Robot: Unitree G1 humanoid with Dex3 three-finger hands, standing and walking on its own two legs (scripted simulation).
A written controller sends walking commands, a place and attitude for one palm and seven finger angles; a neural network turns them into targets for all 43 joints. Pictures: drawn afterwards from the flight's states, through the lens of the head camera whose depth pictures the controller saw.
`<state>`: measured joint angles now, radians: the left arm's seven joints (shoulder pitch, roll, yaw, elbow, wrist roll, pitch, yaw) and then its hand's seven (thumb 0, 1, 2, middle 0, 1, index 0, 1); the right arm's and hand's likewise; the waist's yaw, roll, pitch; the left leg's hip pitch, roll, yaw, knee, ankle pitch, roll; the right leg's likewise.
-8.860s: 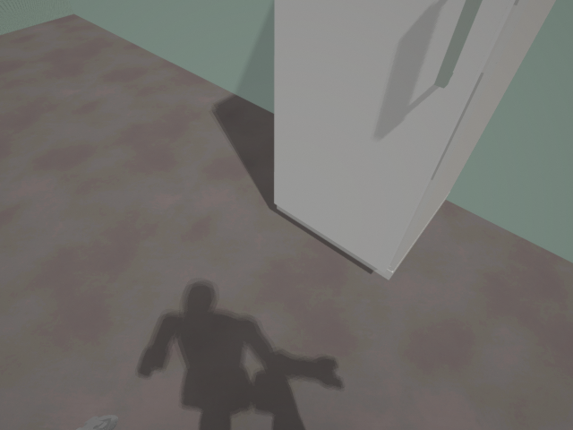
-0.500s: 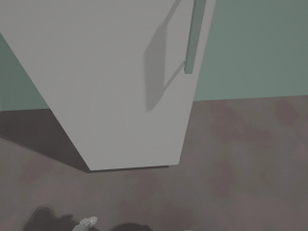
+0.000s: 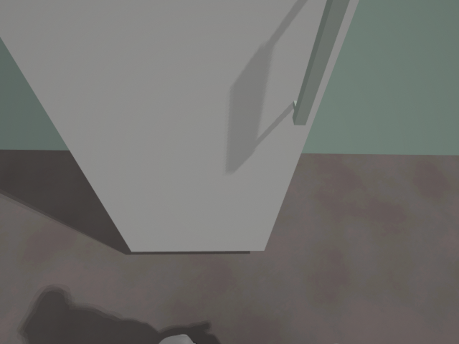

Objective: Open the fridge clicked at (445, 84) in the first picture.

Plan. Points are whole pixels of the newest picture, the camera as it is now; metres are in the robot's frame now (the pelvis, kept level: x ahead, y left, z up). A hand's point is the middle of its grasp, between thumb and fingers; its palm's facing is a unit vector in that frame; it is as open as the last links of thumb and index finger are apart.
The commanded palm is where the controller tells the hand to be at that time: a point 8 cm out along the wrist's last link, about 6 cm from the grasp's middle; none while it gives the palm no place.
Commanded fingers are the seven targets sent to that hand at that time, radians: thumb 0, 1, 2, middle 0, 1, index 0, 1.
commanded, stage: come to a stop and stand still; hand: right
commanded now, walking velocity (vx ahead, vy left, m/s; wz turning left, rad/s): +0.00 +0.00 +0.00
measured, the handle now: (317, 50) +0.52 -0.09 +0.24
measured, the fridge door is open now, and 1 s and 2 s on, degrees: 0 0 0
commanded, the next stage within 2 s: look again from close up in 1.66 s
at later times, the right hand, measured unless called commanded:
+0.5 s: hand out of the picture -0.07 -0.23 -0.17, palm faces +0.09 +0.96 -0.26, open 7.4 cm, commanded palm none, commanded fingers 0.00 -0.90 -0.90 0.20 0.30 0.20 0.30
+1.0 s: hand out of the picture -0.02 -0.21 -0.16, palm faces +0.08 +0.97 -0.22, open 7.4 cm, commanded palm none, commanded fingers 0.00 -0.90 -0.90 0.20 0.30 0.20 0.30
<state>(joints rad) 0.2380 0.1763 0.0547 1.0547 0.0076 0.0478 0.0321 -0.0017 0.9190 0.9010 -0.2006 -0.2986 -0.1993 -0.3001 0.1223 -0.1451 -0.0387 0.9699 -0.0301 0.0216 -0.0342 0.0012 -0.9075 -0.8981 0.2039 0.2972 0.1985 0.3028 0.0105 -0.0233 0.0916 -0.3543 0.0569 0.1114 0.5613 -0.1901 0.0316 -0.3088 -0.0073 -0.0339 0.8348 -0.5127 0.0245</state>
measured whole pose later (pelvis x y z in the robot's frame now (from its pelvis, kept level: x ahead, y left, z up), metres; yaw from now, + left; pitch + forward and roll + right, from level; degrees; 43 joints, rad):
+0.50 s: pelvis -0.05 -0.04 +0.00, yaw -1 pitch -4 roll -1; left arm 0.28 0.21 0.03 0.92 0.02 0.03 0.01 0.00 0.92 0.90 -0.20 -0.30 -0.20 -0.30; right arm 0.40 -0.17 -0.03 0.98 -0.03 0.04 -0.03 0.00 -0.91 -0.90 0.20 0.30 0.20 0.30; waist -0.02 -0.03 0.01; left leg -0.38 0.03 -0.05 0.58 -0.20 -0.01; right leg -0.23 0.04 -0.08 0.60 -0.31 -0.05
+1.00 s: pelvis -0.04 -0.03 +0.00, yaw -3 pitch -3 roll -1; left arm 0.34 0.18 0.01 1.03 0.02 -0.01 0.01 0.00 0.91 0.90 -0.20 -0.30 -0.20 -0.30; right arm 0.30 -0.17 -0.02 1.00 -0.02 0.01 -0.03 0.00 -0.91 -0.90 0.20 0.30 0.20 0.30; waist 0.01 0.01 0.01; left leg -0.33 0.00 -0.10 0.50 -0.12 -0.02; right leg -0.20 0.06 -0.05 0.51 -0.26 -0.05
